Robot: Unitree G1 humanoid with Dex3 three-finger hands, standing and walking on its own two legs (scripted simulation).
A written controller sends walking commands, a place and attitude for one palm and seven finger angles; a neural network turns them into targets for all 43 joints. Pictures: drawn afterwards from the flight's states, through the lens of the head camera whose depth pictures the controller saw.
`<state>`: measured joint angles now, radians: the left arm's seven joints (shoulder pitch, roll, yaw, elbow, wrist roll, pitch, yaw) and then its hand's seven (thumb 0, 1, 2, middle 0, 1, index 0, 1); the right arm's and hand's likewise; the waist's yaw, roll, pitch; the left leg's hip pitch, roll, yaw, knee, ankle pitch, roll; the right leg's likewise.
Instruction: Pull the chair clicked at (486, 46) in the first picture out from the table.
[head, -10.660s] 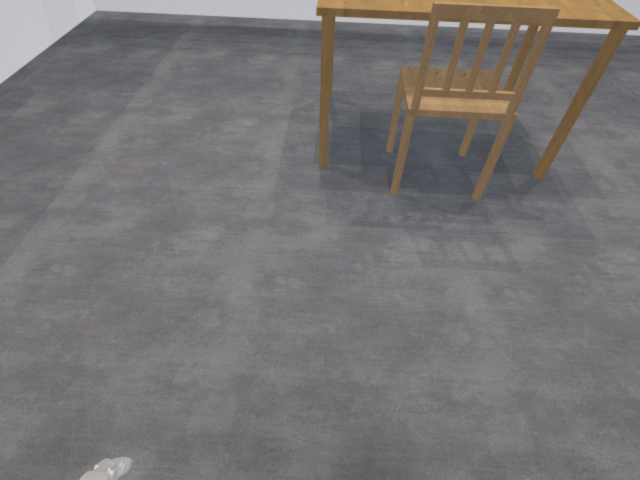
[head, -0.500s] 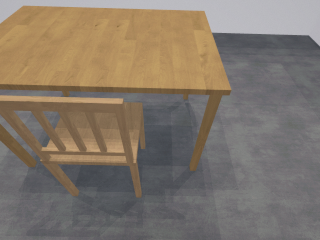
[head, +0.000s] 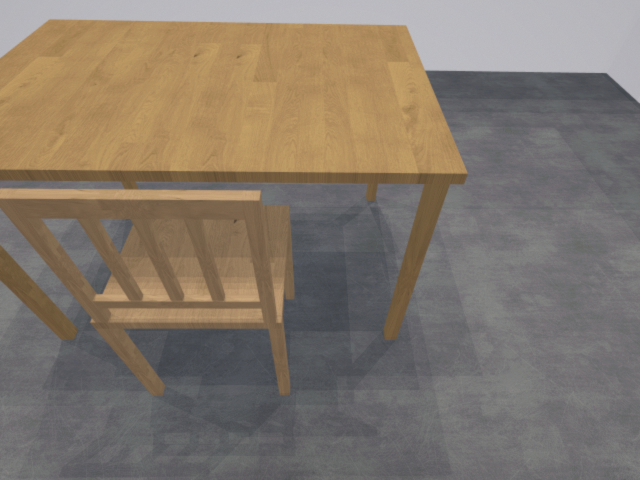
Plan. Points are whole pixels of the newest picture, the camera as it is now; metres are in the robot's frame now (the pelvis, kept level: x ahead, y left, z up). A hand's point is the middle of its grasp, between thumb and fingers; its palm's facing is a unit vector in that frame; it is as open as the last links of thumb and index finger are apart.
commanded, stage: look again from close up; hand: left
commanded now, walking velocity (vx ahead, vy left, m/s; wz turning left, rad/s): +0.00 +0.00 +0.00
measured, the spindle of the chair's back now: (160, 261) +0.49 +0.33 -0.10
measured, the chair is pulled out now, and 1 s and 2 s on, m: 0.00 0.00 0.00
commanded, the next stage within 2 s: shuffle to correct the standing spot in 0.30 s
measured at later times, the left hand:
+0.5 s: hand out of the picture -0.02 +0.16 -0.17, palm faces +0.02 -0.99 -0.17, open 7.4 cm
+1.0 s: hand out of the picture +0.02 +0.11 -0.18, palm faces +0.07 -0.99 -0.14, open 7.4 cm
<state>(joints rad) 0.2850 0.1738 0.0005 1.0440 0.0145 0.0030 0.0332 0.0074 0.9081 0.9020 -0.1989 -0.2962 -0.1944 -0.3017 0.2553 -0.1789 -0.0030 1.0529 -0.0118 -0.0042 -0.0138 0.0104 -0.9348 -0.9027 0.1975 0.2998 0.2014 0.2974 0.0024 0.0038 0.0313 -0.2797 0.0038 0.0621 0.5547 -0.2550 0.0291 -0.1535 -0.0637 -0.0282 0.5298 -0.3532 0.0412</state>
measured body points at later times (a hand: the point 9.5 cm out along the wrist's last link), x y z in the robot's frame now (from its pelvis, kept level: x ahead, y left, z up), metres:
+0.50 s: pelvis +0.00 -0.01 +0.00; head +0.01 +0.00 +0.45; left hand -0.02 +0.21 -0.16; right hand +0.02 -0.24 -0.15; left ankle +0.03 +0.10 -0.73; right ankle -0.04 -0.15 -0.73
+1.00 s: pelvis +0.08 -0.04 +0.00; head +0.10 -0.03 +0.45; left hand +0.02 +0.16 -0.17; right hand +0.12 -0.27 -0.15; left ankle +0.07 +0.06 -0.73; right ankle +0.01 -0.15 -0.71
